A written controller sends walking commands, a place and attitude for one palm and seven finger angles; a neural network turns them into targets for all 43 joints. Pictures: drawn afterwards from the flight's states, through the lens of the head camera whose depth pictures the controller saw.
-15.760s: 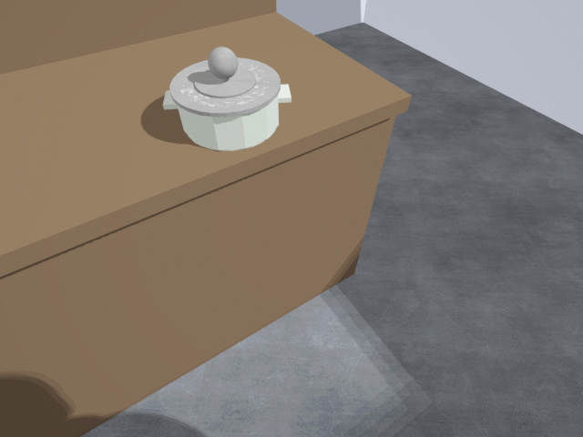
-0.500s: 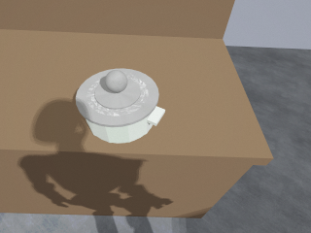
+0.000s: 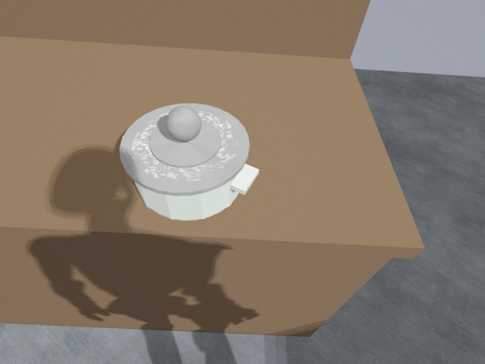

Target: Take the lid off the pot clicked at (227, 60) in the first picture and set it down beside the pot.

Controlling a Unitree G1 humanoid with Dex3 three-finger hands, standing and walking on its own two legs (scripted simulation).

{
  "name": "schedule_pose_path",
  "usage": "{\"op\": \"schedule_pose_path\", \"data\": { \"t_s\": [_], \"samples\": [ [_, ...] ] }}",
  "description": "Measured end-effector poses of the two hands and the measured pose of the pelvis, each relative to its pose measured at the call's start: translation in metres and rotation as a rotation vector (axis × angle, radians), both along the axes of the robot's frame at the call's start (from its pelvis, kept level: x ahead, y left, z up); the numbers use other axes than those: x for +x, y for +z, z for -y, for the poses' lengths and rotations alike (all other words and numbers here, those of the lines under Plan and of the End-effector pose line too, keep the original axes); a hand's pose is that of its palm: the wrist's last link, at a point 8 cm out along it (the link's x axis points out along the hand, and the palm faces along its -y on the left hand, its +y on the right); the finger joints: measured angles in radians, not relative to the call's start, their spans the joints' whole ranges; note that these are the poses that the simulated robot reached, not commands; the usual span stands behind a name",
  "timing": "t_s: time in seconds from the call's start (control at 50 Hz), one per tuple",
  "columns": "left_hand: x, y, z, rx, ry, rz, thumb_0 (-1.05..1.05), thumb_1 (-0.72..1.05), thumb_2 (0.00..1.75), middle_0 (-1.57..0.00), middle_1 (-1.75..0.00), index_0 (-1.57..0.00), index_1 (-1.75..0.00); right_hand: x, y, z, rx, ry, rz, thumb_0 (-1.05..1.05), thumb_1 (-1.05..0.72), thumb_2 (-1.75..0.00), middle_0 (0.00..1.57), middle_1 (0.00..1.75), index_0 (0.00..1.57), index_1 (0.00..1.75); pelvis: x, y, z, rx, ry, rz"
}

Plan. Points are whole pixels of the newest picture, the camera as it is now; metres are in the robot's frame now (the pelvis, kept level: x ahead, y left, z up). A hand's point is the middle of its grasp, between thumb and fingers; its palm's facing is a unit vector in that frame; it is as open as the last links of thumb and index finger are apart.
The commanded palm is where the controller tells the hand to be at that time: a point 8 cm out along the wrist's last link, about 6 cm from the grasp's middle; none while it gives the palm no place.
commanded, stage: look again from close up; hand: left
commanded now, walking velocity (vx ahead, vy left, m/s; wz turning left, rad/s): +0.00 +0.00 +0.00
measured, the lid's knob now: (183, 124) +0.42 +0.13 +0.17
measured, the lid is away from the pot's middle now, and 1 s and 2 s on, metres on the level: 0.00 0.00 0.00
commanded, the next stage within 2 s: lift the closed hand beside the body in 0.28 s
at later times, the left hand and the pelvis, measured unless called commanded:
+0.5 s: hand out of the picture +0.07 +0.20 -0.12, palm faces +0.15 -0.94 -0.29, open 7.1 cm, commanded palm +0.07 +0.24 -0.04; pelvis -0.02 +0.01 +0.00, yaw +1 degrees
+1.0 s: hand out of the picture +0.08 +0.22 +0.05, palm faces +0.31 -0.89 -0.32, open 3.1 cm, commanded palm +0.02 +0.26 +0.10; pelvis -0.06 -0.01 +0.00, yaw +2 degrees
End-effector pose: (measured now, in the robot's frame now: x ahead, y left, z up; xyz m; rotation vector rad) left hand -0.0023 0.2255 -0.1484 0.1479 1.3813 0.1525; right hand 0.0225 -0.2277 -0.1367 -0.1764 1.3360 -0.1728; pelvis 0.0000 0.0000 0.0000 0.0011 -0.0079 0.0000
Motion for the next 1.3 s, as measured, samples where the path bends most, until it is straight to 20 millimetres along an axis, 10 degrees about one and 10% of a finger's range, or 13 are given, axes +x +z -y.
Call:
{"op": "schedule_pose_path", "data": {
  "t_s": [0.4, 0.58, 0.78, 1.02, 1.3],
  "samples": [
    [-0.017, -0.001, 0.002, -0.012, 0.002, -0.015, 0.0, 0.91, 0.89, -0.2, -0.3, -0.2, -0.3, -0.02, 0.001, -0.006, 0.002, -0.005, -0.023, 0.0, -0.93, -0.9, 0.2, 0.29, 0.2, 0.3, -0.011, 0.001, -0.005, -0.008, 0.003, 0.003],
    [0.089, 0.109, -0.021, 0.182, -0.025, 0.674, 0.02, 0.94, 0.89, -0.34, -0.45, -0.33, -0.45, 0.064, 0.03, -0.006, 0.051, 0.08, 0.498, 0.01, -0.92, -0.9, 0.2, 0.29, 0.2, 0.3, -0.026, 0.002, -0.009, 0.003, 0.024, 0.016],
    [0.063, 0.169, -0.016, 0.181, -0.031, 0.964, 0.01, 0.91, 0.89, -0.72, -0.86, -0.71, -0.86, 0.142, 0.111, -0.008, 0.013, 0.198, 0.878, 0.01, -0.91, -0.9, 0.2, 0.29, 0.2, 0.3, -0.055, 0.003, 0.007, -0.01, 0.025, 0.051],
    [0.044, 0.227, -0.033, 0.331, -0.041, 1.125, 0.01, 0.9, 0.89, -1.18, -1.36, -1.17, -1.36, 0.118, 0.089, -0.014, 0.017, 0.243, 0.781, 0.01, -0.9, -0.9, 0.2, 0.29, 0.2, 0.3, -0.059, 0.004, 0.013, -0.019, 0.037, 0.083],
    [0.057, 0.283, -0.039, 0.46, -0.167, 1.244, 0.01, 0.89, 0.89, -1.3, -1.49, -1.29, -1.49, 0.102, 0.065, -0.01, 0.036, 0.161, 0.714, 0.01, -0.9, -0.9, 0.21, 0.3, 0.2, 0.3, -0.047, 0.004, 0.007, -0.012, 0.014, 0.083]
  ]
}}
